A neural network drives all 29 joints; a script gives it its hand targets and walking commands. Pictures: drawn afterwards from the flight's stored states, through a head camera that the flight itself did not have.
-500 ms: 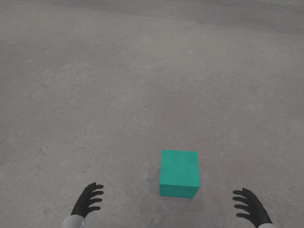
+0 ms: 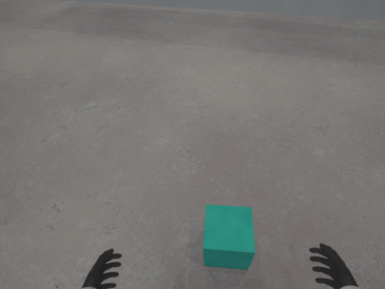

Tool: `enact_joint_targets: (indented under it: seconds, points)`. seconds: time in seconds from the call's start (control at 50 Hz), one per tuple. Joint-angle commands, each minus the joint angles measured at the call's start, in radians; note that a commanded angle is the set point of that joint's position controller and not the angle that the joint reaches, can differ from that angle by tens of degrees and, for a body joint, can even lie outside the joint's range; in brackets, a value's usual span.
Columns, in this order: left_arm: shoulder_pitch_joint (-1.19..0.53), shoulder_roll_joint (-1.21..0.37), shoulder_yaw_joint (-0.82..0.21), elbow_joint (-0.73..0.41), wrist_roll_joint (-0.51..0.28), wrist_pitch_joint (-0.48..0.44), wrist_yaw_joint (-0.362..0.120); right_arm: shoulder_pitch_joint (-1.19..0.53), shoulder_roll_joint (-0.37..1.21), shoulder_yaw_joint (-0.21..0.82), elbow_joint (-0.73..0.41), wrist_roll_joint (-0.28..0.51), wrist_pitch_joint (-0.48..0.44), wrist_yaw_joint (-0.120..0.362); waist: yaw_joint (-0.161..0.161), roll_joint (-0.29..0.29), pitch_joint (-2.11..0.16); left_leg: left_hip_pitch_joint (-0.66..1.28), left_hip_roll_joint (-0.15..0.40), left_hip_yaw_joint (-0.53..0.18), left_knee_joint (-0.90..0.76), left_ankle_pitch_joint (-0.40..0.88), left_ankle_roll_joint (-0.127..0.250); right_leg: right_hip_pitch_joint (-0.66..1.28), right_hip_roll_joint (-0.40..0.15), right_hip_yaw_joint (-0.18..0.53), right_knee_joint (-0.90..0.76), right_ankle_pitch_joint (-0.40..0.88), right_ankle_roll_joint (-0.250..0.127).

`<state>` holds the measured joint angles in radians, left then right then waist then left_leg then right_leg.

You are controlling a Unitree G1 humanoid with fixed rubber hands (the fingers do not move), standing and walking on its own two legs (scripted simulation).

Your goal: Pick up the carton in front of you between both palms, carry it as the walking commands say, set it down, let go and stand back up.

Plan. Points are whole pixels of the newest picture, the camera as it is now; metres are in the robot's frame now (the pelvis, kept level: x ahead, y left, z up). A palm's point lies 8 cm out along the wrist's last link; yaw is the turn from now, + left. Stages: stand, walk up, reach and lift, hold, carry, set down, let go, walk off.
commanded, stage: stand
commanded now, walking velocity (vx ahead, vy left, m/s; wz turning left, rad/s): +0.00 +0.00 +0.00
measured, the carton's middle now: (227, 237) +0.47 -0.08 -0.64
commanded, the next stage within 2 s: none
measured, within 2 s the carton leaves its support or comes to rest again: neither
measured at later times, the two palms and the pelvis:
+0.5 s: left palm out of the picture +0.11 +0.26 -0.09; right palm out of the picture +0.11 -0.29 -0.10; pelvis +0.00 -0.01 +0.00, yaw +1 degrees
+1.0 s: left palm out of the picture +0.07 +0.27 -0.09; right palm out of the picture +0.07 -0.30 -0.10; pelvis -0.02 -0.02 +0.01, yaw +1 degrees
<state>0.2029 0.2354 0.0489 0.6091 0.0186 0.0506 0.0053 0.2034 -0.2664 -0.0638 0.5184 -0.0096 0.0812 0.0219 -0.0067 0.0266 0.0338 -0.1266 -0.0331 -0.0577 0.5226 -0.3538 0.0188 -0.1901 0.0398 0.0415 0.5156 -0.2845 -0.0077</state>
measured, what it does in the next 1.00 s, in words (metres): stands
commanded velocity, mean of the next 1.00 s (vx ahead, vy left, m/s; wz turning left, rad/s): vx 0.00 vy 0.00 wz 0.00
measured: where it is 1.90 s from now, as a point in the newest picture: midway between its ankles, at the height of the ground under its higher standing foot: outside the picture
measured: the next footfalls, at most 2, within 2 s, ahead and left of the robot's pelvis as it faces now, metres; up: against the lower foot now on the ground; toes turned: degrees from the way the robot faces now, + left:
none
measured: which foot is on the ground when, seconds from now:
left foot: down 0.00-1.00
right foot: down 0.00-1.00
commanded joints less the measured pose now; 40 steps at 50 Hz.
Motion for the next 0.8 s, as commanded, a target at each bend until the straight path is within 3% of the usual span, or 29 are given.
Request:
enact_joint_targets:
  seconds: [0.0,0.1,0.22,0.78]
  points:
    - [-0.037,0.14,0.052,-0.014,0.006,-0.05,0.018,-0.03,-0.121,-0.044,-0.013,-0.007,-0.07,-0.01,-0.001,-0.012,-0.034,-0.066,0.062,-0.038,-0.073,0.188,-0.026,-0.025,-0.068,0.032,-0.067,0.168,0.005]
    - [-0.035,0.153,0.052,0.035,0.005,-0.072,0.026,-0.019,-0.138,-0.041,0.04,-0.011,-0.092,-0.023,0.001,-0.029,-0.062,-0.048,0.072,-0.048,-0.055,0.279,-0.027,0.004,-0.078,0.046,-0.057,0.276,-0.001]
    - [-0.026,0.169,0.051,0.072,0.004,-0.078,0.034,0.002,-0.155,-0.036,0.084,-0.011,-0.099,-0.038,0.005,-0.033,-0.073,-0.044,0.078,-0.056,-0.052,0.303,-0.024,0.029,-0.089,0.054,-0.056,0.318,-0.005]
    - [-0.042,0.197,0.037,0.199,-0.003,-0.083,0.025,0.025,-0.187,-0.006,0.222,-0.001,-0.112,-0.057,0.009,-0.025,-0.012,-0.061,0.102,-0.082,-0.135,0.187,-0.016,0.039,-0.115,0.094,-0.133,0.192,-0.015]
